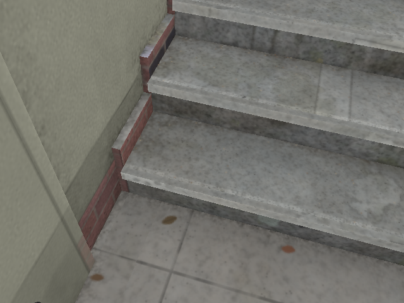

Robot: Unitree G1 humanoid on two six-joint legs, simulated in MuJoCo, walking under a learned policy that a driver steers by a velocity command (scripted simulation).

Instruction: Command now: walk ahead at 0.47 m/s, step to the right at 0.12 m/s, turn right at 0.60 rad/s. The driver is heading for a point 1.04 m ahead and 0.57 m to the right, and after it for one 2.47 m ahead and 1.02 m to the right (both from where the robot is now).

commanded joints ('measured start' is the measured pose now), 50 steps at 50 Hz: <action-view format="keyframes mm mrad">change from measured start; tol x16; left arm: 1 255 303 89 7 -2 -8 32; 28 332 135 23 176 2 16 121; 50 59 125 10 87 -44 33 120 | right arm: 1 -100 -20 11 -217 -58 -10 47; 19 -399 -14 32 -124 11 24 34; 26 -137 -152 5 -48 3 -32 -12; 50 -183 -40 35 44 15 -24 27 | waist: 1 92 -250 -226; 3 32 56 -41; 24 40 -116 -22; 27 17 269 -240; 33 40 168 -26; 50 22 16 -82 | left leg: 1 -685 -196 -164 645 -96 99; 4 -513 -134 -189 403 217 100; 18 -492 -281 -139 -27 330 65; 24 -219 -339 -187 -333 329 110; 27 209 136 -607 -426 1112 318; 33 -4 -39 -338 -561 452 225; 45 -75 -26 -199 -612 374 287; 50 -162 -134 -88 -362 470 123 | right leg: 1 651 -279 799 -496 -426 -228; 4 375 -263 570 -402 147 -137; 9 376 -213 360 -351 793 -160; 20 525 -163 433 -218 872 -75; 25 382 -57 487 -79 652 -41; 28 146 118 158 415 -497 26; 40 57 -81 96 241 -219 150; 48 368 -76 -21 -228 14 76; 50 507 -173 104 -348 304 11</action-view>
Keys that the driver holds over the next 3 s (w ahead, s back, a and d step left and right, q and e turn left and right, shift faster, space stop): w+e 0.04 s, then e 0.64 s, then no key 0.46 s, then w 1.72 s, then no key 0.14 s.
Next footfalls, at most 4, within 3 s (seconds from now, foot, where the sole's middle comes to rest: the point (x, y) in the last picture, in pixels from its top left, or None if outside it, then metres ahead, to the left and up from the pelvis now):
0.52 left None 0.37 0.04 -0.74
0.98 right None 0.23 -0.21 -0.74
1.52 left None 0.43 -0.08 -0.74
2.10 right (308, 278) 0.54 -0.35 -0.74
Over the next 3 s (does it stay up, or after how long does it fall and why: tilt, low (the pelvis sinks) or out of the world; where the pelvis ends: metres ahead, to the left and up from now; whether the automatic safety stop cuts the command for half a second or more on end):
stays up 0.88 -0.56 0.23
